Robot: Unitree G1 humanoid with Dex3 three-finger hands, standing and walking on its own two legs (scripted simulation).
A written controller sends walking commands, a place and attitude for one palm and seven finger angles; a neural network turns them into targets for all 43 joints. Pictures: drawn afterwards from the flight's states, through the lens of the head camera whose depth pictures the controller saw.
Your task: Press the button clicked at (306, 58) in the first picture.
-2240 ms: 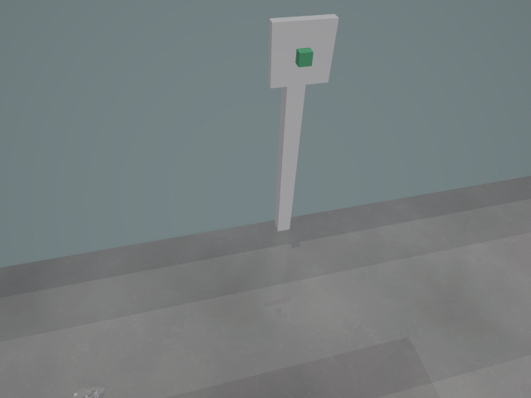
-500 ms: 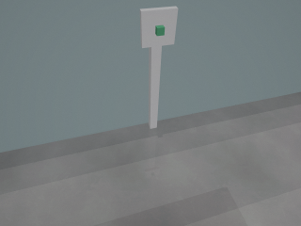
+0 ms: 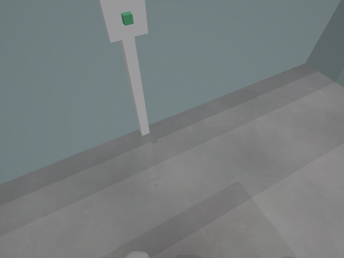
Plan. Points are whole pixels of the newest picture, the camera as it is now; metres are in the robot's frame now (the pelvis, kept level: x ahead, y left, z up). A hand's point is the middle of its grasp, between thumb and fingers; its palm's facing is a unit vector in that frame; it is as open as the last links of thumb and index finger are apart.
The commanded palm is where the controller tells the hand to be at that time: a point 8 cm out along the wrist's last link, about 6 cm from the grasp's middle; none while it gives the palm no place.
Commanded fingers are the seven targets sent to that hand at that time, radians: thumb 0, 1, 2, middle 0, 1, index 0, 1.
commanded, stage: walk to a spot facing it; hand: left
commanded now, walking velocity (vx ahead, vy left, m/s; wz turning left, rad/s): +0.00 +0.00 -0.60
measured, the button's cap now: (127, 18) +0.95 +0.28 +0.08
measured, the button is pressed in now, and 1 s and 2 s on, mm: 0 0 0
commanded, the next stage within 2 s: turn to face it in 1.68 s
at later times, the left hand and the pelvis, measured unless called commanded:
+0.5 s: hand out of the picture +0.12 +0.20 -0.16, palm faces -0.32 -0.92 -0.22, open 7.4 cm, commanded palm none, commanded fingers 0.00 0.90 0.90 -0.20 -0.30 -0.20 -0.30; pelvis -0.02 +0.02 +0.00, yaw -20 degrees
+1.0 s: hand (138, 220) +0.24 +0.14 -0.20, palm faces -0.53 -0.83 -0.16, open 7.4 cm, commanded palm none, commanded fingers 0.00 0.90 0.90 -0.20 -0.30 -0.20 -0.30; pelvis +0.12 -0.02 -0.01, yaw -36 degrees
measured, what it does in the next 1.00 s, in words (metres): walks ahead, turning right: left foot, then right foot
